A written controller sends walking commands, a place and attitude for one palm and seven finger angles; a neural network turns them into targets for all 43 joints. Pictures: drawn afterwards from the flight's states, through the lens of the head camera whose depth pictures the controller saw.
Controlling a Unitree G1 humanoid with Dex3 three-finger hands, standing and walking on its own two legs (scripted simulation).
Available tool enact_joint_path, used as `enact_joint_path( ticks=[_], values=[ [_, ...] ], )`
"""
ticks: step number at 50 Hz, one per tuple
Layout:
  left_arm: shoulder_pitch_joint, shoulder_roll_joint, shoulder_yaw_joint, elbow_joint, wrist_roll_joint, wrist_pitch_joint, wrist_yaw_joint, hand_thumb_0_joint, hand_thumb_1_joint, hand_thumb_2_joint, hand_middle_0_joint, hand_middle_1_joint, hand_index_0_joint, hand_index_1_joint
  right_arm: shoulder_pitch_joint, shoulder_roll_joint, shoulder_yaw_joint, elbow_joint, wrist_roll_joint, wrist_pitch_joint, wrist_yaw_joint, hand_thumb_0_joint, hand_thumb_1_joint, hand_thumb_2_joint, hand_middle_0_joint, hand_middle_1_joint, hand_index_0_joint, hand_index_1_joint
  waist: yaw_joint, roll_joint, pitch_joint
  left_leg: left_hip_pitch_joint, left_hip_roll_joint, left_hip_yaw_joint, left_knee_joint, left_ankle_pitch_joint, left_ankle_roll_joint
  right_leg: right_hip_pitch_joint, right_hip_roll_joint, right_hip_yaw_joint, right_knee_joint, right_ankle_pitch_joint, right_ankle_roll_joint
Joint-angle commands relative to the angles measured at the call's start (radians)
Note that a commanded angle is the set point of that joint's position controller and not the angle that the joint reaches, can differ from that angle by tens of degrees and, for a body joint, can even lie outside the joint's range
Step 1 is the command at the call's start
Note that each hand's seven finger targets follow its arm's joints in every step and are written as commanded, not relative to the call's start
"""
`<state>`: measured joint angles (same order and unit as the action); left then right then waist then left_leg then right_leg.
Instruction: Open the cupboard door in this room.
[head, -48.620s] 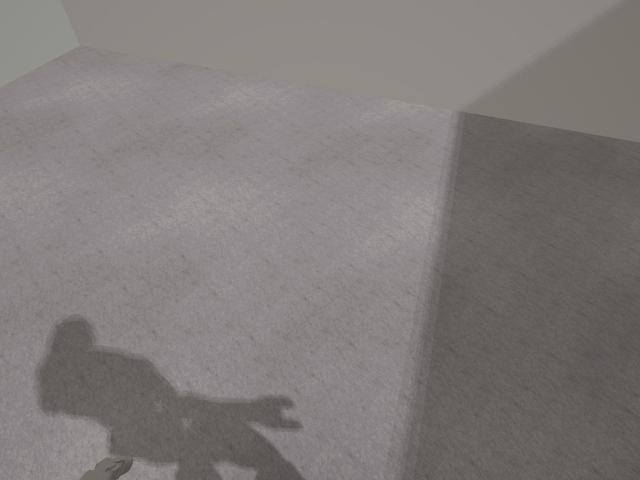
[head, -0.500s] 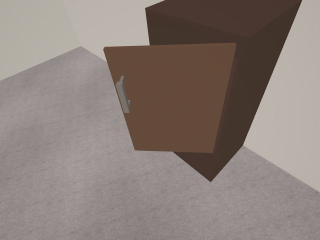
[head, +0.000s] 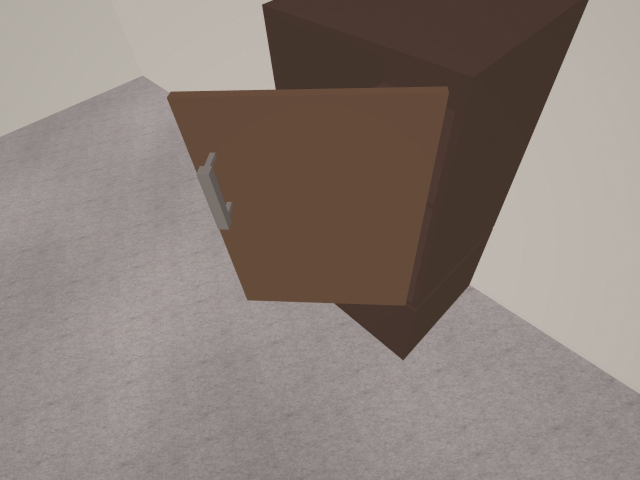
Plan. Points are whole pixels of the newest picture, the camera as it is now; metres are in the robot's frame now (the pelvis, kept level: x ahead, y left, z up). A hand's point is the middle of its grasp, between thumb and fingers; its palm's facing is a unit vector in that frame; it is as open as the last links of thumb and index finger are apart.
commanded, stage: look again from close up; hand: left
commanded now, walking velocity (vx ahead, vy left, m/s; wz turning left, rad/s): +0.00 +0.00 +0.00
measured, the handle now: (218, 192) +0.57 +0.22 +0.01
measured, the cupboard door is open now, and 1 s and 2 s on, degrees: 41 41 41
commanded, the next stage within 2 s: raise the hand with hooked fingers in 0.22 s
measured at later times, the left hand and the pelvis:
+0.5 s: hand (188, 438) +0.18 +0.18 -0.04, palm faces +0.24 -0.96 -0.11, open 7.5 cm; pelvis -0.01 +0.00 -0.01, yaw +2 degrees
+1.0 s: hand (149, 446) +0.17 +0.22 -0.02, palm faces -0.09 -0.99 -0.09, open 10.1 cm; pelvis -0.07 +0.04 -0.08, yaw +3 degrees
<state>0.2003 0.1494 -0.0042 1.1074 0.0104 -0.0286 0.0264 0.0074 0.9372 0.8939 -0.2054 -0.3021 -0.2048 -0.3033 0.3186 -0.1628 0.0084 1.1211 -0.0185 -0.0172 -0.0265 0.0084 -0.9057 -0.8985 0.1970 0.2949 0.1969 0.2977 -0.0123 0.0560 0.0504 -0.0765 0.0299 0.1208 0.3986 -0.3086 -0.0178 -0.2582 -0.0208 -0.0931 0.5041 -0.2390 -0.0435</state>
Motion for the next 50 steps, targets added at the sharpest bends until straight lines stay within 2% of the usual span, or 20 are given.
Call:
enact_joint_path(
  ticks=[1,15,16,17,18,19,20,21,23,25,27,28,29,31,34,36,40,45,48,50],
  values=[
    [0.065,0.126,0.026,-0.017,-0.002,-0.008,0.009,0.000,0.900,0.900,-0.200,-0.300,-0.200,-0.300,0.081,-0.065,-0.010,-0.014,-0.001,-0.011,-0.005,0.000,-0.900,-0.900,0.200,0.300,0.200,0.300,0.006,-0.072,-0.015,-0.100,0.082,-0.071,-0.066,0.125,0.032,0.098,-0.122,0.147,-0.095,0.258,-0.019],
    [0.064,0.127,0.032,-0.019,-0.001,-0.011,0.010,0.000,0.900,0.900,-0.200,-0.300,-0.200,-0.300,0.078,-0.061,-0.017,-0.003,0.000,-0.008,-0.010,0.000,-0.900,-0.900,0.200,0.300,0.200,0.300,0.004,-0.059,-0.014,-0.075,0.088,-0.064,-0.061,0.140,0.023,0.107,-0.115,0.144,-0.122,0.293,-0.019],
    [0.213,0.156,0.044,0.030,-0.002,-0.016,0.051,0.000,0.900,0.900,-0.200,-0.300,-0.200,-0.300,-0.050,-0.118,-0.042,-0.068,0.015,-0.010,-0.002,0.000,-0.900,-0.900,0.200,0.300,0.200,0.300,0.072,-0.209,-0.008,-0.215,0.098,0.000,0.196,0.036,0.003,0.174,-0.173,0.207,-0.092,0.776,0.075],
    [-0.634,0.378,0.155,-1.409,-0.200,-0.254,0.012,0.000,0.877,0.890,-0.202,-0.315,-0.202,-0.315,-0.107,-0.276,-0.047,-0.435,0.067,-0.182,-0.046,0.000,-0.900,-0.900,0.200,0.300,0.200,0.300,-0.055,-0.012,-0.441,-0.066,-0.032,-0.074,0.033,0.224,0.053,0.255,-0.115,0.218,-0.028,0.568,0.009],
    [-0.132,0.290,0.136,-1.140,-0.122,-0.201,0.039,0.000,0.853,0.880,-0.203,-0.330,-0.203,-0.330,-0.146,-0.208,-0.037,-0.390,0.043,-0.260,-0.073,0.000,-0.900,-0.900,0.200,0.300,0.200,0.300,0.026,0.191,-0.448,-0.023,-0.044,-0.038,0.014,0.374,0.064,0.294,-0.044,0.173,0.006,0.432,-0.024],
    [-0.092,0.239,0.120,-1.073,-0.148,-0.164,0.083,0.000,0.830,0.870,-0.205,-0.345,-0.205,-0.345,-0.157,-0.212,-0.038,-0.339,0.053,-0.282,-0.079,0.000,-0.900,-0.900,0.200,0.300,0.200,0.300,0.023,0.219,-0.344,-0.061,-0.030,-0.060,0.019,0.294,0.035,0.180,-0.040,0.133,-0.023,0.262,-0.020],
    [0.182,0.028,0.031,-0.874,-0.165,-0.091,0.069,0.000,0.807,0.860,-0.207,-0.360,-0.207,-0.360,-0.124,-0.157,-0.035,-0.327,0.062,-0.285,-0.073,0.000,-0.900,-0.900,0.200,0.300,0.200,0.300,0.005,0.076,-0.195,-0.135,-0.010,-0.092,0.012,0.301,0.036,0.102,-0.024,0.089,-0.038,0.225,-0.001],
    [0.001,0.070,0.060,-1.035,-0.201,-0.132,0.044,0.000,0.783,0.850,-0.208,-0.375,-0.208,-0.375,-0.145,-0.198,-0.042,-0.404,0.071,-0.307,-0.066,0.000,-0.900,-0.900,0.200,0.300,0.200,0.300,-0.023,-0.049,-0.076,-0.194,-0.013,-0.120,0.046,0.262,0.042,0.023,-0.024,0.086,-0.036,0.208,0.018],
    [0.037,0.145,0.167,-0.969,-0.194,-0.234,-0.017,0.000,0.737,0.830,-0.212,-0.405,-0.212,-0.405,-0.114,-0.217,-0.079,-0.443,0.047,-0.333,-0.066,0.000,-0.900,-0.900,0.200,0.300,0.200,0.300,-0.028,-0.303,-0.101,-0.311,-0.027,-0.095,0.151,0.148,0.055,-0.059,-0.038,0.093,-0.024,0.047,0.057],
    [0.233,0.091,0.187,-0.828,-0.222,-0.328,-0.107,0.000,0.690,0.810,-0.215,-0.435,-0.215,-0.435,-0.124,-0.206,-0.082,-0.509,0.046,-0.337,-0.041,0.000,-0.900,-0.900,0.200,0.300,0.200,0.300,0.031,-0.396,-0.083,-0.464,-0.048,-0.109,0.215,0.062,0.037,-0.084,-0.053,0.132,0.035,-0.050,0.061],
    [0.357,0.046,0.191,-0.805,-0.256,-0.461,-0.217,0.000,0.643,0.790,-0.218,-0.465,-0.218,-0.465,-0.159,-0.206,-0.095,-0.569,0.042,-0.340,-0.009,0.000,-0.900,-0.900,0.200,0.300,0.200,0.300,0.068,-0.373,-0.130,-0.572,-0.059,-0.099,0.298,0.017,0.021,-0.114,-0.053,0.145,0.127,-0.050,0.050],
    [0.367,0.036,0.182,-0.838,-0.273,-0.527,-0.277,0.000,0.620,0.780,-0.220,-0.480,-0.220,-0.480,-0.176,-0.212,-0.098,-0.603,0.038,-0.339,0.009,0.000,-0.900,-0.900,0.200,0.300,0.200,0.300,0.077,-0.304,-0.171,-0.597,-0.066,-0.089,0.340,0.013,0.015,-0.124,-0.056,0.149,0.174,-0.014,0.042],
    [0.373,0.071,0.216,-0.821,-0.279,-0.577,-0.344,0.000,0.597,0.770,-0.222,-0.495,-0.222,-0.495,-0.164,-0.223,-0.105,-0.627,0.040,-0.332,0.029,0.000,-0.900,-0.900,0.200,0.300,0.200,0.300,0.091,-0.164,-0.205,-0.596,-0.073,-0.085,0.385,0.034,0.007,-0.130,-0.064,0.166,0.229,0.034,0.018],
    [0.269,0.123,0.207,-0.877,-0.279,-0.653,-0.444,0.000,0.550,0.750,-0.225,-0.525,-0.225,-0.525,-0.191,-0.234,-0.101,-0.678,0.041,-0.326,0.045,0.000,-0.900,-0.900,0.200,0.300,0.200,0.300,0.062,-0.077,-0.234,-0.654,-0.079,-0.067,0.472,0.003,0.011,-0.214,-0.068,0.180,0.284,0.000,0.003],
    [0.093,0.208,0.260,-0.976,-0.305,-0.605,-0.464,0.000,0.480,0.720,-0.230,-0.570,-0.230,-0.570,-0.202,-0.251,-0.104,-0.758,0.054,-0.299,0.026,0.000,-0.900,-0.900,0.200,0.300,0.200,0.300,0.043,-0.146,-0.260,-0.753,-0.078,-0.069,0.533,-0.106,0.036,-0.312,-0.057,0.213,0.287,-0.257,0.014],
    [-0.022,0.192,0.242,-1.090,-0.322,-0.582,-0.437,0.000,0.433,0.700,-0.233,-0.600,-0.233,-0.600,-0.189,-0.237,-0.095,-0.803,0.060,-0.296,0.010,0.000,-0.900,-0.900,0.200,0.300,0.200,0.300,0.019,-0.101,-0.288,-0.754,-0.070,-0.077,0.540,-0.168,0.043,-0.356,-0.048,0.208,0.285,-0.383,0.022],
    [-0.174,0.224,0.215,-1.406,-0.292,-0.601,-0.344,0.000,0.340,0.660,-0.240,-0.660,-0.240,-0.660,-0.123,-0.227,-0.069,-0.785,0.039,-0.300,-0.012,0.000,-0.900,-0.900,0.200,0.300,0.200,0.300,-0.005,0.100,-0.439,-0.619,-0.043,-0.127,0.532,-0.082,0.045,-0.378,-0.009,0.118,0.403,-0.204,0.008],
    [-0.119,0.196,0.129,-1.326,-0.233,-0.506,-0.341,0.000,0.223,0.610,-0.248,-0.735,-0.248,-0.735,-0.105,-0.244,-0.044,-0.742,0.035,-0.300,-0.021,0.000,-0.900,-0.900,0.200,0.300,0.200,0.300,-0.048,0.047,-0.360,-0.630,-0.022,-0.189,0.513,-0.024,0.036,-0.453,0.012,0.029,0.445,-0.121,0.013],
    [0.017,0.197,0.167,-1.184,-0.240,-0.369,-0.369,0.000,0.153,0.580,-0.253,-0.780,-0.253,-0.780,-0.120,-0.245,-0.045,-0.754,0.053,-0.285,-0.026,0.000,-0.900,-0.900,0.200,0.300,0.200,0.300,-0.013,-0.051,-0.327,-0.684,-0.025,-0.198,0.453,-0.090,0.025,-0.410,0.012,0.008,0.409,-0.174,0.022],
    [0.031,0.216,0.207,-1.170,-0.265,-0.283,-0.390,0.000,0.107,0.560,-0.257,-0.810,-0.257,-0.810,-0.141,-0.248,-0.037,-0.782,0.062,-0.270,-0.026,0.000,-0.900,-0.900,0.200,0.300,0.200,0.300,0.017,-0.052,-0.338,-0.682,-0.033,-0.197,0.413,-0.103,0.017,-0.377,0.012,-0.003,0.399,-0.183,0.020]
  ],
)
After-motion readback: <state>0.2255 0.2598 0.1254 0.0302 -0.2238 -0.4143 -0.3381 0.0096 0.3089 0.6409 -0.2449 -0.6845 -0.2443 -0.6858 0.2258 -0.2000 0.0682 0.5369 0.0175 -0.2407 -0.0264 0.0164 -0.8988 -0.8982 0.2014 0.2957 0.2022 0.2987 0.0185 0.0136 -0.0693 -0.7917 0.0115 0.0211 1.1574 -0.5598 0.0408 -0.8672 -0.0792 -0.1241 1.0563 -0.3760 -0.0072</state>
